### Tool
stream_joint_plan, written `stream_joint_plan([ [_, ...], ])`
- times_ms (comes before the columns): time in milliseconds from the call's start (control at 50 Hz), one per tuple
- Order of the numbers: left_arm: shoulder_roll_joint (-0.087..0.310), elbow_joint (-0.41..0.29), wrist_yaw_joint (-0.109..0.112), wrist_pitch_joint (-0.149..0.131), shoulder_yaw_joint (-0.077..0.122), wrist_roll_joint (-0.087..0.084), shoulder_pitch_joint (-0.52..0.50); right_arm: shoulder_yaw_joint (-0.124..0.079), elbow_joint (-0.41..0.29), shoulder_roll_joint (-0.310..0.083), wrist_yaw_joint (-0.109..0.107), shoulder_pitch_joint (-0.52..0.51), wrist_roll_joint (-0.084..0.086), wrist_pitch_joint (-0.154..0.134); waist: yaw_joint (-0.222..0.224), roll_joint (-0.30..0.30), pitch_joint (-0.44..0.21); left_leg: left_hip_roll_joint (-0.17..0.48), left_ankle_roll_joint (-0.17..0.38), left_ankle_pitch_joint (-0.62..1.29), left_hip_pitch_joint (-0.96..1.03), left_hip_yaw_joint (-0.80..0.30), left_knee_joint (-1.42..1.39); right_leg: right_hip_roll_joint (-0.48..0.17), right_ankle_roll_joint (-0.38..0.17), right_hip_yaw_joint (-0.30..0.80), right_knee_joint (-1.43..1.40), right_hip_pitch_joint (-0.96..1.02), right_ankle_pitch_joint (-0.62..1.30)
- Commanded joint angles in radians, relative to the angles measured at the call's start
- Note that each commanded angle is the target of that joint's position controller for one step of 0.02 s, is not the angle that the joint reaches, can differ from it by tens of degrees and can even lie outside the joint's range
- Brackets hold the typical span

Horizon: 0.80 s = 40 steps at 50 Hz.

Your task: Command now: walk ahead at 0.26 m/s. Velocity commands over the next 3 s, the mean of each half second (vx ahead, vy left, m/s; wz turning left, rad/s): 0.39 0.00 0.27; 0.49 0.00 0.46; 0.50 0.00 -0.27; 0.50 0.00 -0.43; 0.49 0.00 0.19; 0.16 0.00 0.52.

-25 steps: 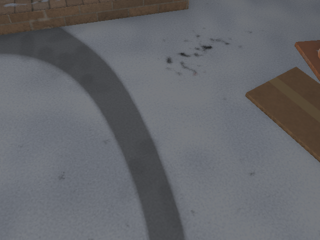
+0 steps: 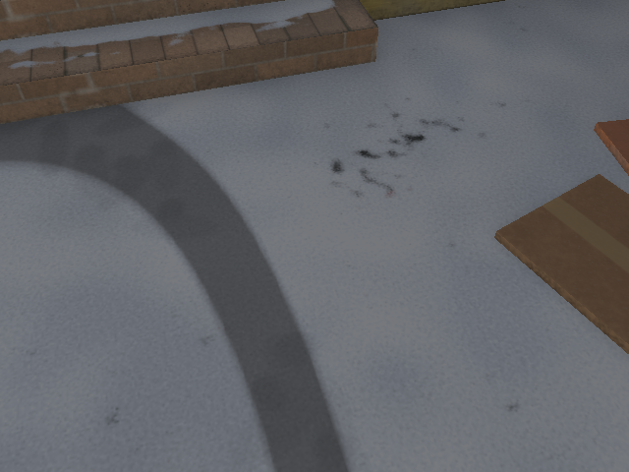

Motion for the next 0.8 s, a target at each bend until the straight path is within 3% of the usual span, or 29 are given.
stream_joint_plan([
  [20, 0.088, -0.087, -0.013, -0.052, 0.021, -0.007, -0.125, -0.037, -0.012, -0.17, -0.006, 0.084, 0.014, -0.042, -0.02, 0.161, 0.157, 0.261, 0.184, 0.002, -0.037, -0.319, -0.268, 0.008, -0.036, -0.033, 0.074, -0.152, -0.043],
  [40, 0.086, -0.088, -0.022, -0.066, 0.021, -0.004, -0.124, -0.039, -0.014, -0.172, -0.006, 0.082, 0.014, -0.053, -0.013, 0.159, 0.164, 0.295, 0.195, 0.131, 0.011, -0.335, -0.236, -0.01, -0.042, -0.032, 0.087, -0.189, 0.005],
  [60, 0.087, -0.082, -0.03, -0.076, 0.023, -0.005, -0.11, -0.037, -0.015, -0.157, -0.005, 0.092, 0.014, -0.061, -0.009, 0.133, 0.148, 0.288, 0.187, 0.25, 0.033, -0.307, -0.191, -0.019, -0.05, -0.032, 0.085, -0.168, 0.056],
  [80, 0.091, -0.06, -0.038, -0.083, 0.03, -0.01, -0.047, -0.035, -0.025, -0.147, -0.001, 0.072, 0.011, -0.063, 0.024, 0.115, 0.114, 0.247, 0.162, 0.366, 0.005, -0.244, -0.129, -0.011, -0.062, -0.036, 0.053, -0.063, 0.097],
  [100, 0.11, -0.018, -0.043, -0.088, 0.045, -0.014, 0.081, -0.028, -0.047, -0.133, 0.005, 0.013, 0.01, -0.064, 0.092, 0.085, 0.057, 0.162, 0.118, 0.511, -0.115, -0.156, -0.006, -0.004, -0.087, -0.006, -0.015, 0.174, 0.138],
  [120, 0.187, 0.024, -0.045, -0.091, 0.074, -0.011, 0.246, -0.02, -0.076, -0.106, 0.012, -0.037, 0.01, -0.071, 0.16, -0.039, -0.023, 0.039, 0.052, 0.584, -0.307, -0.053, 0.29, -0.111, -0.151, 0.218, -0.115, 0.445, 0.164],
  [140, 0.255, 0.05, -0.043, -0.084, 0.083, 0.002, 0.389, -0.004, -0.091, -0.045, 0.015, -0.012, 0.012, -0.083, 0.19, -0.246, -0.13, -0.057, 0.0, 0.053, -0.554, -0.038, 0.662, -0.355, -0.279, 0.61, -0.3, 0.664, 0.171],
  [160, 0.181, 0.048, -0.042, -0.088, 0.053, 0.01, 0.345, -0.02, -0.108, -0.094, 0.018, -0.062, 0.034, -0.09, 0.161, -0.155, -0.091, -0.043, 0.031, -0.102, -0.649, -0.19, 0.799, -0.422, -0.28, 0.7, -0.346, 0.604, 0.144],
  [180, 0.135, 0.026, -0.039, -0.09, 0.032, 0.012, 0.249, -0.03, -0.12, -0.114, 0.022, -0.084, 0.055, -0.087, 0.114, -0.092, -0.006, 0.007, 0.064, -0.036, -0.684, -0.211, 0.827, -0.41, -0.242, 0.574, -0.35, 0.509, 0.108],
  [200, 0.096, 0.01, -0.039, -0.09, 0.015, 0.013, 0.184, -0.032, -0.117, -0.106, 0.021, -0.081, 0.055, -0.079, 0.082, -0.048, 0.032, 0.049, 0.08, 0.057, -0.664, -0.203, 0.782, -0.37, -0.201, 0.445, -0.384, 0.426, 0.084],
  [240, 0.068, 0.005, -0.036, -0.087, 0.0, 0.02, 0.126, -0.046, -0.101, -0.093, 0.014, -0.04, 0.04, -0.055, 0.033, -0.075, 0.07, 0.101, 0.08, 0.165, -0.581, -0.176, 0.646, -0.279, -0.121, 0.244, -0.443, 0.318, 0.052],
  [280, 0.09, 0.015, -0.023, -0.083, 0.003, 0.032, 0.15, -0.049, -0.101, -0.071, 0.018, -0.035, 0.031, -0.037, 0.03, -0.078, 0.077, 0.102, 0.06, 0.236, -0.56, -0.14, 0.6, -0.253, -0.108, 0.149, -0.482, 0.285, 0.097],
  [360, 0.148, 0.024, 0.002, -0.079, 0.016, 0.041, 0.184, -0.047, -0.161, -0.048, 0.025, -0.14, 0.019, -0.027, 0.042, -0.044, 0.097, 0.112, 0.021, 0.36, -0.653, -0.131, 0.435, -0.271, -0.114, 0.051, -0.518, 0.311, 0.186],
  [440, 0.164, 0.018, 0.014, -0.075, 0.024, 0.028, 0.202, -0.035, -0.221, -0.04, 0.046, -0.261, 0.013, -0.025, 0.07, -0.056, 0.115, 0.112, 0.015, 0.469, -0.621, -0.059, 0.254, -0.276, -0.099, -0.059, -0.533, 0.322, 0.205],
  [520, 0.179, 0.024, 0.011, -0.061, 0.036, 0.011, 0.244, -0.028, -0.281, -0.043, 0.07, -0.35, 0.015, -0.02, 0.086, -0.051, 0.146, 0.102, 0.05, 0.411, -0.616, -0.007, 0.15, -0.311, -0.083, -0.127, -0.486, 0.422, 0.238],
  [540, 0.189, 0.022, 0.009, -0.057, 0.041, 0.007, 0.24, -0.029, -0.294, -0.05, 0.077, -0.357, 0.017, -0.019, 0.08, -0.058, 0.145, 0.091, 0.065, 0.37, -0.594, 0.012, 0.13, -0.318, -0.076, -0.143, -0.458, 0.442, 0.291],
  [580, 0.222, 0.007, 0.009, -0.05, 0.051, -0.001, 0.212, -0.044, -0.309, -0.084, 0.085, -0.316, 0.014, -0.016, 0.035, -0.095, 0.095, 0.03, 0.101, 0.27, -0.461, 0.075, 0.116, -0.323, -0.058, -0.179, -0.328, 0.459, 0.629],
  [600, 0.237, -0.001, 0.01, -0.043, 0.054, -0.003, 0.191, -0.063, -0.296, -0.116, 0.087, -0.221, 0.015, -0.014, -0.023, -0.108, 0.035, -0.017, 0.122, 0.246, -0.325, 0.107, 0.105, -0.314, -0.043, -0.201, -0.183, 0.447, 0.812],
  [620, 0.237, -0.013, 0.01, -0.037, 0.05, -0.004, 0.175, -0.095, -0.255, -0.173, 0.083, -0.059, 0.019, -0.013, -0.109, -0.089, -0.058, -0.073, 0.155, 0.285, -0.096, 0.121, 0.051, -0.274, -0.013, -0.225, 0.033, 0.384, 0.873],
  [640, 0.218, -0.037, 0.01, -0.041, 0.04, 0.014, 0.177, -0.136, -0.218, -0.268, 0.062, 0.11, 0.024, -0.007, -0.171, 0.015, -0.15, 0.025, 0.213, 0.243, 0.21, -0.083, 0.013, -0.232, 0.04, -0.23, 0.357, 0.126, 0.601],
  [660, 0.056, -0.098, -0.006, -0.071, -0.008, 0.038, 0.253, -0.139, -0.225, -0.364, 0.056, 0.094, 0.025, -0.016, -0.039, 0.269, -0.251, 0.286, 0.387, 0.009, 0.468, -0.692, -0.146, -0.024, 0.093, -0.115, 0.708, -0.275, -0.298],
  [680, 0.138, -0.125, -0.016, -0.118, 0.005, -0.009, 0.138, -0.115, -0.244, -0.295, 0.059, 0.135, 0.009, -0.029, -0.101, 0.165, -0.334, 0.333, 0.395, -0.062, 0.496, -0.886, -0.302, -0.006, 0.069, 0.107, 0.82, -0.37, -0.323],
  [700, 0.176, -0.153, -0.02, -0.136, 0.016, -0.042, 0.054, -0.098, -0.236, -0.237, 0.06, 0.098, -0.002, -0.042, -0.099, 0.133, -0.199, 0.31, 0.34, 0.04, 0.424, -0.74, -0.305, -0.052, 0.039, 0.106, 0.815, -0.469, -0.227],
  [720, 0.177, -0.149, -0.013, -0.144, 0.016, -0.026, 0.046, -0.085, -0.258, -0.199, 0.06, 0.023, 0.003, -0.051, -0.058, 0.053, -0.132, 0.268, 0.306, 0.154, 0.275, -0.603, -0.293, -0.102, 0.02, 0.107, 0.741, -0.43, -0.133],
  [740, 0.186, -0.135, -0.004, -0.14, 0.026, 0.001, 0.056, -0.075, -0.283, -0.167, 0.061, -0.068, -0.001, -0.055, -0.008, 0.012, -0.089, 0.224, 0.279, 0.258, 0.116, -0.494, -0.297, -0.137, 0.021, 0.111, 0.655, -0.34, -0.074],
  [760, 0.194, -0.132, -0.002, -0.123, 0.035, 0.007, 0.083, -0.065, -0.304, -0.143, 0.058, -0.116, -0.011, -0.057, 0.032, 0.021, -0.073, 0.193, 0.265, 0.318, 0.015, -0.431, -0.317, -0.163, 0.022, 0.123, 0.602, -0.261, -0.043],
  [800, 0.176, -0.141, -0.001, -0.092, 0.038, 0.013, 0.093, -0.063, -0.308, -0.15, 0.05, -0.112, -0.006, -0.063, 0.056, 0.025, -0.051, 0.173, 0.269, 0.384, -0.071, -0.376, -0.351, -0.169, 0.043, 0.111, 0.519, -0.216, -0.016],
])
Next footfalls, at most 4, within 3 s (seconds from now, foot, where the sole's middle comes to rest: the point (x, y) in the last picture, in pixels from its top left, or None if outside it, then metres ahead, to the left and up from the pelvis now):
0.64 left None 0.36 0.21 -0.76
1.22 right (246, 375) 0.74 0.17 -0.76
1.68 left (145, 305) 0.95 0.44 -0.76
2.16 right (256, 230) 1.20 0.17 -0.76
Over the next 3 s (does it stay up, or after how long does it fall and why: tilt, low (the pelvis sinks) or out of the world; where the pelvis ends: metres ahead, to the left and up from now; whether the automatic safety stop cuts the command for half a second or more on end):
stays up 1.35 0.33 0.02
